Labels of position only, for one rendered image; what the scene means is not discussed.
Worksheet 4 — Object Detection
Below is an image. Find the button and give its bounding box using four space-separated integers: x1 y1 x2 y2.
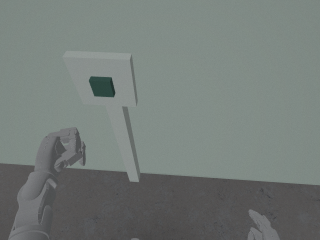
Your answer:
89 76 115 98

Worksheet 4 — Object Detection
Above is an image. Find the panel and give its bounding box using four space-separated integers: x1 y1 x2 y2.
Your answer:
62 51 141 182

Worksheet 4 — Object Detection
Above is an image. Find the right robot hand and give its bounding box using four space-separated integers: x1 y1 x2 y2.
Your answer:
247 209 281 240

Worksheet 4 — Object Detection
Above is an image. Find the left robot forearm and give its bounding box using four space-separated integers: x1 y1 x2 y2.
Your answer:
8 171 59 240

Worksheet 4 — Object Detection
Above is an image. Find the left robot hand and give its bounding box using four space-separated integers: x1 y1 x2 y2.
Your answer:
34 127 86 178

